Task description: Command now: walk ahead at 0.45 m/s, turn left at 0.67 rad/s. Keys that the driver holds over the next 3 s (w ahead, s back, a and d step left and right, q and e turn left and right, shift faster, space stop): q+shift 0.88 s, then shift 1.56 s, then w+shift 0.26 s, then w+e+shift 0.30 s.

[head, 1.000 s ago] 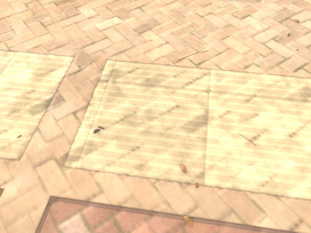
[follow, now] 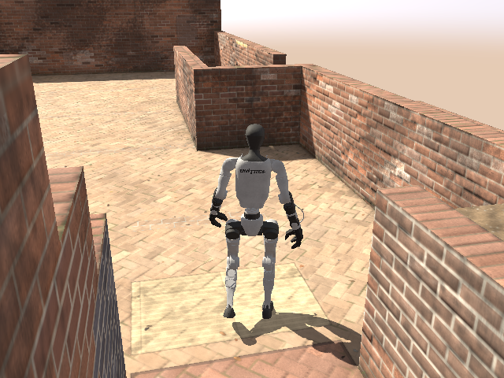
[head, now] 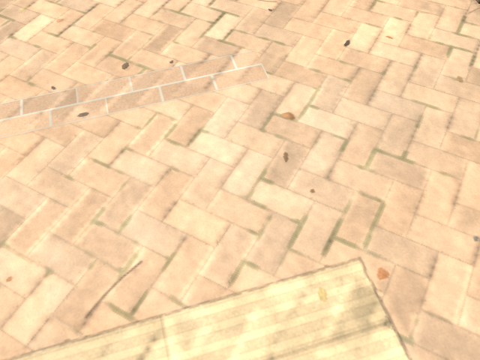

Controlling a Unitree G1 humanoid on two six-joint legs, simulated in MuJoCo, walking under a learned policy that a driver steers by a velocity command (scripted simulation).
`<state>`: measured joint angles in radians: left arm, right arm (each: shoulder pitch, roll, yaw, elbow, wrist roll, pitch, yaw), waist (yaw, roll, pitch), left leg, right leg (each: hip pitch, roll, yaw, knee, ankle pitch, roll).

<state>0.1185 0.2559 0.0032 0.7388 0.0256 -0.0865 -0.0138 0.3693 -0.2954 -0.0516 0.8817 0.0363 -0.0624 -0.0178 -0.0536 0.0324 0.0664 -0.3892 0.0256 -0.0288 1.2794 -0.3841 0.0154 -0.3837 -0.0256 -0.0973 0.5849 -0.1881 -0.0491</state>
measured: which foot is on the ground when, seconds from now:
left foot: up 0.00-0.26, down 0.28-0.72, up 0.74-1.00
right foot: down 0.00-0.26, up 0.28-0.68, down 0.70-1.00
